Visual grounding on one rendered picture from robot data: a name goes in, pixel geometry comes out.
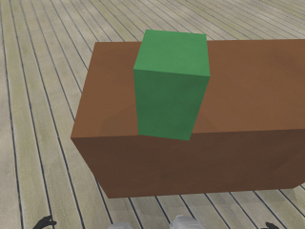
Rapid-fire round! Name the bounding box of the robot right thigh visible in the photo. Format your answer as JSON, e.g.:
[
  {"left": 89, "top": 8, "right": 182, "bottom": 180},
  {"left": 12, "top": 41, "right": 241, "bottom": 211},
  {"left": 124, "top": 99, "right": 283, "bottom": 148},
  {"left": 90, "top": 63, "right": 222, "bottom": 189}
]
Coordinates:
[{"left": 170, "top": 216, "right": 204, "bottom": 229}]

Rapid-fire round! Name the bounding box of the left robot hand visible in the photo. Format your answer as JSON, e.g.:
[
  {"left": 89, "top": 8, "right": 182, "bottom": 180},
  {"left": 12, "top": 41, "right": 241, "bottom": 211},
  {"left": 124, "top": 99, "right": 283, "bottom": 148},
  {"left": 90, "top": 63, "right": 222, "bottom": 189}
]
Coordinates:
[{"left": 32, "top": 216, "right": 57, "bottom": 229}]

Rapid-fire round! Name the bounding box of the carton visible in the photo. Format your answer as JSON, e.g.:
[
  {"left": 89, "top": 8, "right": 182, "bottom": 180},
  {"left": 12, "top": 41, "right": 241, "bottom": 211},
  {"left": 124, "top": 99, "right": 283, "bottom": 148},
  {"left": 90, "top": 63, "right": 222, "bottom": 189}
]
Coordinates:
[{"left": 133, "top": 30, "right": 211, "bottom": 141}]

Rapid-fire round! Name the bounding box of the pedestal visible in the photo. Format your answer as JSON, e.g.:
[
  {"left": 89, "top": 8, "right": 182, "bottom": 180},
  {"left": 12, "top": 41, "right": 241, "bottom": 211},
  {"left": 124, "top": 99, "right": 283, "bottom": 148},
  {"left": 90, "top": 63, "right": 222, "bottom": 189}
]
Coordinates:
[{"left": 71, "top": 39, "right": 305, "bottom": 198}]

